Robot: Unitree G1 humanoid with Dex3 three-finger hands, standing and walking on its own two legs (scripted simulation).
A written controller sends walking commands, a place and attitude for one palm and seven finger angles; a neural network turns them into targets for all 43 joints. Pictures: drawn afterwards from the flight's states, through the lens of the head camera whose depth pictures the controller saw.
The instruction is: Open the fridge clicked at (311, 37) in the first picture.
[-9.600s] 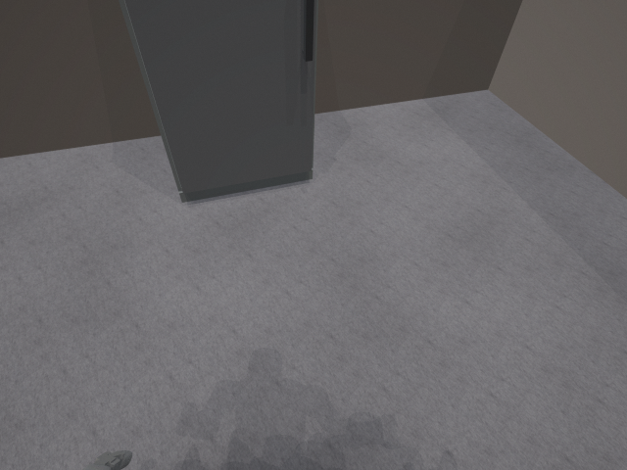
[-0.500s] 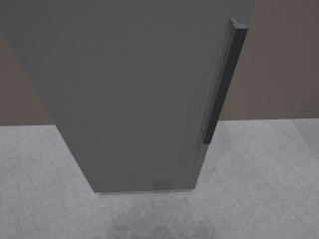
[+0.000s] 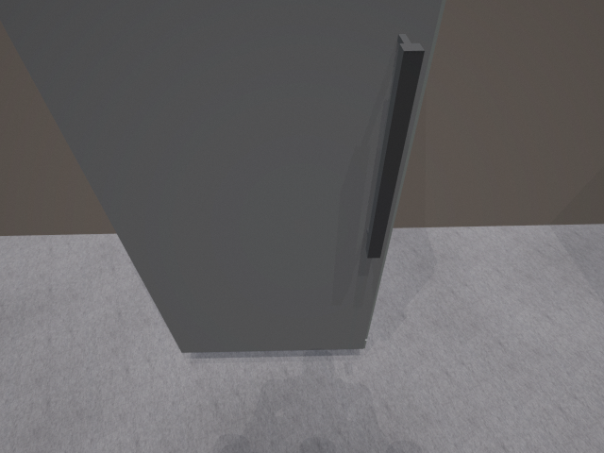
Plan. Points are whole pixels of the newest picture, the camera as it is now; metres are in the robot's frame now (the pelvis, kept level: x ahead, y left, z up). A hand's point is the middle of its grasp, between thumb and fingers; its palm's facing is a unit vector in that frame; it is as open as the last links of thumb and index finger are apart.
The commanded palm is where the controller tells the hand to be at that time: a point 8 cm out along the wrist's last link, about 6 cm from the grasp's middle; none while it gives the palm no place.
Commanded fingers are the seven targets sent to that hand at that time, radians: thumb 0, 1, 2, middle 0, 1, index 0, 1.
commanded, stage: come to a stop and stand still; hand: right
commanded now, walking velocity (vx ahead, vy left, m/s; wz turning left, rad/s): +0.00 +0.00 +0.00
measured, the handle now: (385, 165) +0.56 -0.11 +0.09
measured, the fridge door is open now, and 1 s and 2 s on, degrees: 0 0 0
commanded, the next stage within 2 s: look again from close up in 0.82 s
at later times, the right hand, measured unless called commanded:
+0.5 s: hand out of the picture -0.01 -0.28 -0.17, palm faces +0.08 +0.96 -0.27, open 7.4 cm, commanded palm none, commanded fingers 0.00 -0.90 -0.90 0.20 0.30 0.20 0.30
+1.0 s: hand out of the picture -0.03 -0.29 -0.16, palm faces -0.05 +0.95 -0.31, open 7.4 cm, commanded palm none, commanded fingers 0.00 -0.90 -0.90 0.20 0.30 0.20 0.30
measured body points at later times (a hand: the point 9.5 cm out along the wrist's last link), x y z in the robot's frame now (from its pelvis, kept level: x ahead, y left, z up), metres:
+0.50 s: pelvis -0.06 -0.05 -0.01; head -0.08 -0.07 +0.44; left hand -0.02 +0.24 -0.13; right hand -0.01 -0.33 -0.15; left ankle +0.00 +0.11 -0.70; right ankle -0.02 -0.11 -0.74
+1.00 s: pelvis -0.06 -0.05 +0.01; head -0.05 -0.06 +0.46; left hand -0.02 +0.24 -0.13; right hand -0.03 -0.34 -0.14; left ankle -0.05 +0.10 -0.74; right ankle -0.02 -0.11 -0.74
